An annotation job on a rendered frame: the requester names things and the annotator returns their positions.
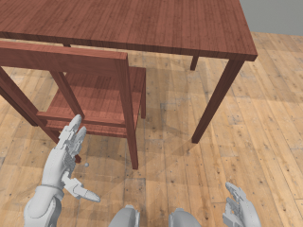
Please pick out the left robot forearm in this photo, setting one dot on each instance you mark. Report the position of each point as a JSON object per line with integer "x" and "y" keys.
{"x": 44, "y": 208}

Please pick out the table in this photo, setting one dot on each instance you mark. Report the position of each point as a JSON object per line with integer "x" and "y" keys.
{"x": 199, "y": 28}

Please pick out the right robot hand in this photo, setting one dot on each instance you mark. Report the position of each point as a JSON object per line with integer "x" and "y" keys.
{"x": 245, "y": 213}

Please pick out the robot right thigh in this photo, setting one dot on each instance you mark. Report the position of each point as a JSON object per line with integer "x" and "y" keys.
{"x": 182, "y": 219}

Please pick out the left robot hand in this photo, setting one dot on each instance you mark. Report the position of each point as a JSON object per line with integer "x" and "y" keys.
{"x": 62, "y": 157}

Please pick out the robot right shin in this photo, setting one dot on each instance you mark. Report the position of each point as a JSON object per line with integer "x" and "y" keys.
{"x": 179, "y": 209}

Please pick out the chair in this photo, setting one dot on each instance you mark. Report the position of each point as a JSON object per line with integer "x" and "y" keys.
{"x": 98, "y": 84}

